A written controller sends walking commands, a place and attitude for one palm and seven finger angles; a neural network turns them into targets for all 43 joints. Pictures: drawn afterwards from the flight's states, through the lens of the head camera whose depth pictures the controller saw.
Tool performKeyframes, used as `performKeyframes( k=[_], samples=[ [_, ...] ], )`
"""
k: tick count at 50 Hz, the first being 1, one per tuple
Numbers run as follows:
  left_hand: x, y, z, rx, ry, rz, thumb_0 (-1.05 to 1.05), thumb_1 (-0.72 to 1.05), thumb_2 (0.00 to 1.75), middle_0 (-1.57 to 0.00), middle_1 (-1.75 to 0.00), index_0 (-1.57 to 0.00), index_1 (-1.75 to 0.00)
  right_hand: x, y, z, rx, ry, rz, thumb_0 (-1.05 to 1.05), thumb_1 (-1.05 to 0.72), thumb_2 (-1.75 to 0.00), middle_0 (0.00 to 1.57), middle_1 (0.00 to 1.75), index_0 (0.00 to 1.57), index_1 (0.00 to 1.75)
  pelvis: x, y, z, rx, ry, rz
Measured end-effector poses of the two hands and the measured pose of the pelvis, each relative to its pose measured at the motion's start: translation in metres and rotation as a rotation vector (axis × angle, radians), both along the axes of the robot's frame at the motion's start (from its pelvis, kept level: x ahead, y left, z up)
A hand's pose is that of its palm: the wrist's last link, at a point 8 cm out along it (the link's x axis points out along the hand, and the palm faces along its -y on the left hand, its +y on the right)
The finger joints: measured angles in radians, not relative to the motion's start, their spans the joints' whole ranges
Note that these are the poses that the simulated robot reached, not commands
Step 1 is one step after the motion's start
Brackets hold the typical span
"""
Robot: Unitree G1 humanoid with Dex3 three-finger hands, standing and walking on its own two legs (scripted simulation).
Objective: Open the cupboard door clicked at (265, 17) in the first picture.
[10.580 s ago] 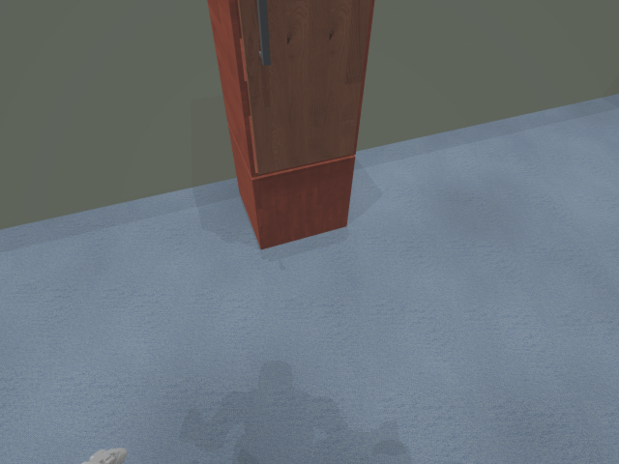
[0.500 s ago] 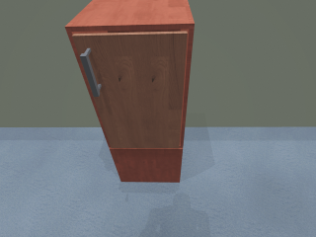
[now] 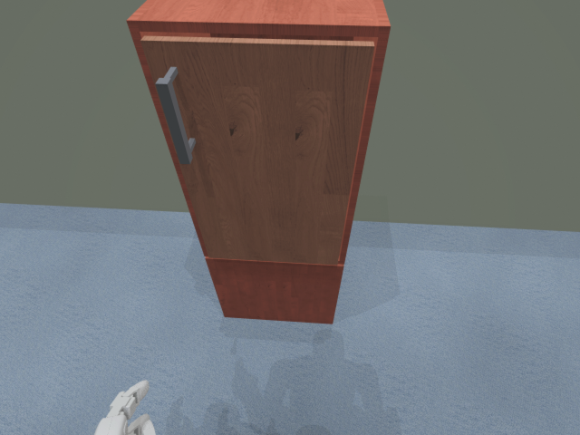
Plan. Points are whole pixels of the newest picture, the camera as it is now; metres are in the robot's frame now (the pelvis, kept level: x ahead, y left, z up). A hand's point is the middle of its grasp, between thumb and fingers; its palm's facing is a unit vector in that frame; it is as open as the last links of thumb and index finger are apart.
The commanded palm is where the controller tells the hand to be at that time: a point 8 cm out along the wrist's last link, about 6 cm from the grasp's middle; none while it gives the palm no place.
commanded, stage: raise the hand with hooked fingers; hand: left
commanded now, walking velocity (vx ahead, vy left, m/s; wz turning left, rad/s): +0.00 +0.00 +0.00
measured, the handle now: (179, 117) +0.58 +0.24 +0.13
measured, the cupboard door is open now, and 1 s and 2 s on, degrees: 0 0 0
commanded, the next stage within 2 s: move the hooked fingers beside the handle in 1.96 s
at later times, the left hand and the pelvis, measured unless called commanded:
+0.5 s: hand (128, 401) +0.16 +0.21 +0.02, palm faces +0.08 -0.99 -0.08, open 9.9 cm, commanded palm +0.14 +0.26 +0.02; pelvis -0.04 -0.02 -0.05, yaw +3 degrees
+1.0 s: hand (97, 337) +0.21 +0.25 +0.07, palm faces +0.02 -1.00 -0.09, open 12.9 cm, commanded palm +0.18 +0.30 +0.09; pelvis -0.03 +0.00 -0.02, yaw +1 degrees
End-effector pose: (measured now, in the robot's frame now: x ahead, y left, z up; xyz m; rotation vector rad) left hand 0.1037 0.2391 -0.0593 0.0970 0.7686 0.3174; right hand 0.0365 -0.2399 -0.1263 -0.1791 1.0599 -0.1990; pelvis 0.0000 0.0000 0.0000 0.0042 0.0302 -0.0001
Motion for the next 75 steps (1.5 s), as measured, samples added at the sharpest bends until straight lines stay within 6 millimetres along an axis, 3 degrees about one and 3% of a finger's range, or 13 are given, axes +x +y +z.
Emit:
performKeyframes(
  k=[4,7,12,17,22,28,32,38,42,47,59,66,75],
  samples=[
    [0.075,-0.006,0.076,0.024,-0.474,-0.107,0.02,0.85,0.86,-0.2,-0.36,-0.2,-0.36,0.066,-0.02,0.024,-0.051,-0.282,0.05,0.02,-0.91,-0.9,0.2,0.3,0.2,0.3,-0.004,-0.002,-0.006,-0.003,0.041,0.01],
    [0.09,-0.017,0.1,-0.024,-0.739,-0.221,0.01,0.79,0.83,-0.2,-0.39,-0.21,-0.39,0.111,-0.029,0.049,-0.07,-0.46,0.086,0.02,-0.91,-0.9,0.2,0.3,0.2,0.3,-0.009,-0.008,-0.016,0.004,0.087,-0.005],
    [0.052,-0.022,0.065,-0.107,-0.728,-0.368,0.0,0.67,0.79,-0.22,-0.46,-0.22,-0.46,0.163,-0.031,0.081,-0.104,-0.638,0.191,0.01,-0.91,-0.9,0.2,0.3,0.2,0.3,-0.017,-0.017,-0.034,0.006,0.124,-0.01],
    [-0.002,0.007,0.033,-0.094,-0.572,-0.205,0.01,0.54,0.74,-0.23,-0.54,-0.23,-0.53,0.186,-0.019,0.081,-0.117,-0.662,0.277,0.01,-0.9,-0.9,0.2,0.3,0.2,0.3,-0.023,-0.022,-0.046,-0.014,0.147,0.02],
    [-0.001,0.028,0.062,0.034,-0.761,-0.15,0.01,0.42,0.69,-0.23,-0.61,-0.24,-0.61,0.17,0.007,0.045,-0.063,-0.56,0.343,0.01,-0.9,-0.9,0.2,0.3,0.2,0.3,-0.031,-0.022,-0.054,-0.047,0.144,0.055],
    [0.065,0.014,0.092,-0.016,-0.81,-0.446,0.01,0.28,0.63,-0.24,-0.7,-0.24,-0.7,0.113,0.027,0.005,0.039,-0.413,0.269,0.01,-0.9,-0.9,0.2,0.3,0.21,0.3,-0.04,-0.016,-0.051,-0.056,0.126,0.051],
    [0.091,0.021,0.094,-0.094,-0.682,-0.456,0.0,0.19,0.59,-0.25,-0.76,-0.25,-0.76,0.073,0.022,0.004,0.055,-0.352,0.152,0.02,-0.9,-0.9,0.21,0.3,0.21,0.3,-0.038,-0.012,-0.041,-0.036,0.121,0.018],
    [0.078,0.048,0.12,-0.022,-0.745,-0.288,0.0,0.05,0.53,-0.26,-0.85,-0.26,-0.85,0.043,0.001,0.017,-0.004,-0.318,0.105,0.02,-0.9,-0.9,0.21,0.3,0.21,0.3,-0.033,-0.005,-0.03,-0.025,0.105,-0.001],
    [0.068,0.058,0.126,0.019,-0.78,-0.265,0.0,-0.04,0.49,-0.27,-0.91,-0.27,-0.91,0.047,-0.01,0.024,-0.053,-0.321,0.146,0.02,-0.9,-0.9,0.21,0.3,0.21,0.3,-0.035,-0.001,-0.028,-0.031,0.089,0.015],
    [0.075,0.058,0.125,-0.007,-0.753,-0.312,0.0,-0.16,0.44,-0.27,-0.99,-0.28,-0.98,0.07,-0.012,0.038,-0.092,-0.393,0.166,0.02,-0.9,-0.9,0.2,0.3,0.2,0.3,-0.036,0.003,-0.024,-0.037,0.057,0.026],
    [0.11,0.085,0.186,0.019,-0.839,-0.293,-0.01,-0.42,0.33,-0.3,-1.15,-0.3,-1.15,0.123,0.028,0.067,-0.007,-0.556,0.229,0.01,-0.9,-0.9,0.2,0.3,0.21,0.3,-0.024,0.004,-0.01,-0.033,-0.005,0.025],
    [0.12,0.091,0.187,-0.002,-0.762,-0.287,-0.01,-0.48,0.3,-0.3,-1.19,-0.3,-1.19,0.124,0.031,0.059,0.012,-0.488,0.249,0.01,-0.9,-0.9,0.21,0.3,0.21,0.3,-0.021,0.001,-0.006,-0.03,-0.007,0.027],
    [0.146,0.1,0.225,0.031,-0.845,-0.284,-0.02,-0.5,0.3,-0.3,-1.2,-0.3,-1.2,0.114,0.014,0.053,-0.012,-0.41,0.217,0.02,-0.9,-0.9,0.21,0.3,0.21,0.3,-0.014,-0.005,-0.001,-0.028,-0.014,0.028]
  ],
)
